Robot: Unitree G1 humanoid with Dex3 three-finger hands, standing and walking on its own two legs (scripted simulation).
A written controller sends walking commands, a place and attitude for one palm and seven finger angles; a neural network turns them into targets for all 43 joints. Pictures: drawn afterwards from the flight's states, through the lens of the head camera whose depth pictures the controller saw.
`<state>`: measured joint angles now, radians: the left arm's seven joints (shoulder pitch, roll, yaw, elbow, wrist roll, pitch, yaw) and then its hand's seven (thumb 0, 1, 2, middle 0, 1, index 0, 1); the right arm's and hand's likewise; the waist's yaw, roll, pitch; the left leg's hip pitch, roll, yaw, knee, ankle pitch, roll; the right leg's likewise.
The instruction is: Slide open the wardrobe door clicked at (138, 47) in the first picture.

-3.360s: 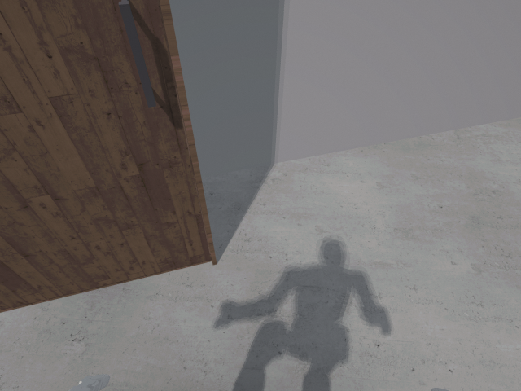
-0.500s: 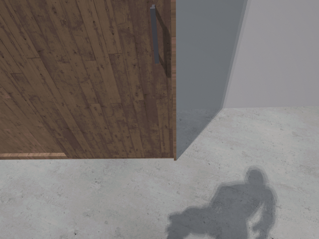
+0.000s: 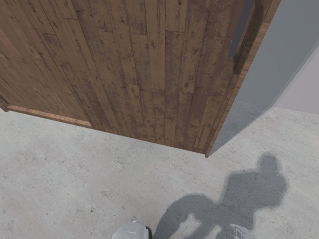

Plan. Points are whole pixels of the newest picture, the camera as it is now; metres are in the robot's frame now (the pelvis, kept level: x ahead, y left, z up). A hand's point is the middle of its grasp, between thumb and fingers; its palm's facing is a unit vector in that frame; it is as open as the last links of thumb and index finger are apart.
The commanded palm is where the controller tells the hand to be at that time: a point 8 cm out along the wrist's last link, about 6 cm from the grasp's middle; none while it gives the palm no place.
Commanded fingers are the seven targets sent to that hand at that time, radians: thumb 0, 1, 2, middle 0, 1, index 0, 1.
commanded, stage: take the last steps up to it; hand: right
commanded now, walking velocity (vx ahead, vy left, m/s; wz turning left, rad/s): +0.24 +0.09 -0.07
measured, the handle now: (242, 17) +0.63 -0.12 +0.20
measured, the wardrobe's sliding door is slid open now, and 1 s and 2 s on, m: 0.00 0.00 0.00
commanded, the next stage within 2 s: come to a stop and stand still in 0.18 s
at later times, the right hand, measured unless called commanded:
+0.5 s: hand out of the picture +0.15 -0.16 -0.17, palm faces +0.08 +0.99 -0.15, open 7.4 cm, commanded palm none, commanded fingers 0.00 -0.90 -0.90 0.20 0.30 0.20 0.30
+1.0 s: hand (204, 236) +0.16 -0.09 -0.12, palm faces +0.08 +0.95 -0.29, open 7.3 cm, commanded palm none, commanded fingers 0.00 -0.90 -0.90 0.20 0.30 0.20 0.30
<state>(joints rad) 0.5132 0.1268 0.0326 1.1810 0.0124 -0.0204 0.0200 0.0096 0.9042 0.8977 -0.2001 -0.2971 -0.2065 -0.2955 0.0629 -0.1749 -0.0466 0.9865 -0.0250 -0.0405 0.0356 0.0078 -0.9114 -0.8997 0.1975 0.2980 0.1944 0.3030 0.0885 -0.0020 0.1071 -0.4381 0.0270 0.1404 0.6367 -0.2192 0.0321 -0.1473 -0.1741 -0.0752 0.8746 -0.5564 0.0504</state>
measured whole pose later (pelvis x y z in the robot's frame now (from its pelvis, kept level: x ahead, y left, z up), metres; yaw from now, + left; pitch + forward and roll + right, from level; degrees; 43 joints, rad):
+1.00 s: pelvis +0.14 +0.10 +0.03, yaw -1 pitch +1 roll -4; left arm 0.24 0.23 0.08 1.04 0.03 0.08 -0.01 0.01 0.91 0.90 -0.19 -0.30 -0.20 -0.29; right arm 0.28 -0.13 -0.03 1.01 -0.03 0.00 -0.04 0.01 -0.92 -0.90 0.20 0.30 0.20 0.30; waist -0.01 -0.04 0.02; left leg -0.24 0.09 0.07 0.47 -0.24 0.02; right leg -0.47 0.00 -0.01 1.09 -0.30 0.07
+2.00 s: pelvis +0.10 -0.02 +0.03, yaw -1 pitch -1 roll +0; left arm 0.32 0.12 0.00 1.18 0.01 -0.01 0.02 0.01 0.91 0.90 -0.20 -0.30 -0.20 -0.30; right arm 0.23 -0.16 0.00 1.14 -0.01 0.02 -0.04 0.01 -0.93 -0.90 0.20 0.30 0.20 0.30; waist 0.01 0.01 0.03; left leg -0.14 0.06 0.05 0.39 -0.22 -0.04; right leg -0.13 0.04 -0.12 0.36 -0.22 -0.08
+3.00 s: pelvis +0.01 -0.01 +0.02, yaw -4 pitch -4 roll +2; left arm 0.33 0.22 0.02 1.09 0.01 0.02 0.00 0.01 0.91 0.90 -0.20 -0.30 -0.21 -0.30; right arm 0.32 -0.23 -0.01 1.03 -0.03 0.01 -0.02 0.01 -0.91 -0.90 0.20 0.30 0.20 0.30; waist 0.01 0.01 0.02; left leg -0.26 0.03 0.05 0.46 -0.21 0.00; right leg -0.29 0.03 -0.06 0.48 -0.17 -0.07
